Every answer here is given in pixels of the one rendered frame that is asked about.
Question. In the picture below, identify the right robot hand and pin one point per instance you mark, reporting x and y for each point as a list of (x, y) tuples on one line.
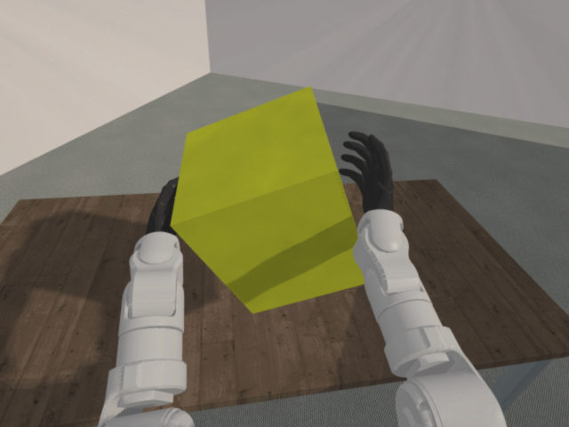
[(375, 182)]

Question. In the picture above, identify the left robot forearm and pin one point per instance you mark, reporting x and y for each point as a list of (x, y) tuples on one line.
[(149, 368)]

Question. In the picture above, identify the right robot upper arm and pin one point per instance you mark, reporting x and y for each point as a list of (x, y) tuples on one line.
[(456, 399)]

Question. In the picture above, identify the table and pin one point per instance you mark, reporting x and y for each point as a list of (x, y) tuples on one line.
[(64, 266)]

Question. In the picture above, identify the right robot forearm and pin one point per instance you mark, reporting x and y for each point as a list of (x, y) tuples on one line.
[(416, 342)]

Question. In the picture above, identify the left robot upper arm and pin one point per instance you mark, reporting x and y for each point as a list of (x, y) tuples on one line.
[(169, 417)]

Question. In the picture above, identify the carton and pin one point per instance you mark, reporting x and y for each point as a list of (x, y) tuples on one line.
[(261, 202)]

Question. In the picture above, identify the left robot hand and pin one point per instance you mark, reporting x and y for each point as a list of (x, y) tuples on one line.
[(161, 215)]

